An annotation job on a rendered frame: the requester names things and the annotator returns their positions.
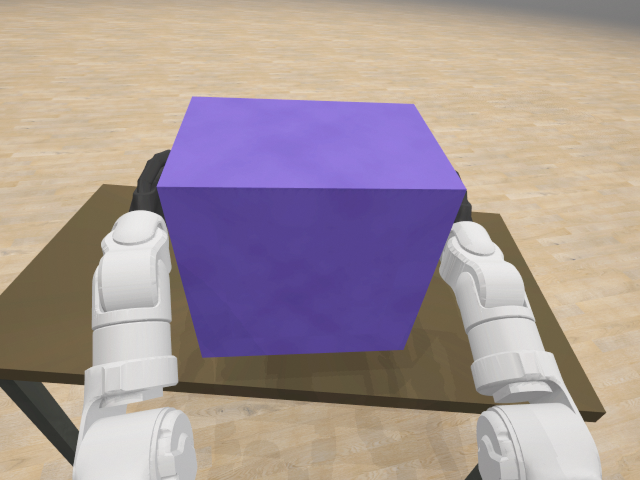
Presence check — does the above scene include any left robot upper arm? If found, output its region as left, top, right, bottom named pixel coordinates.
left=75, top=407, right=197, bottom=480

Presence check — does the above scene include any robot right forearm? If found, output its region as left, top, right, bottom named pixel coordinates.
left=439, top=221, right=602, bottom=479

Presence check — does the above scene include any right robot hand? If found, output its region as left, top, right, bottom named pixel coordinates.
left=453, top=170, right=473, bottom=224

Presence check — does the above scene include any robot left forearm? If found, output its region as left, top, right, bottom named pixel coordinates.
left=72, top=210, right=178, bottom=480

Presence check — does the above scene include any right robot upper arm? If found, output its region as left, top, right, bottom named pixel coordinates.
left=476, top=403, right=602, bottom=480

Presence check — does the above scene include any table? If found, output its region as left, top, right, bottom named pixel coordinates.
left=0, top=184, right=606, bottom=480

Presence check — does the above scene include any carton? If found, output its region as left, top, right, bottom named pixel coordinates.
left=157, top=96, right=467, bottom=358

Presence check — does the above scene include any left robot hand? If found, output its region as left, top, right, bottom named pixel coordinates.
left=129, top=150, right=171, bottom=227

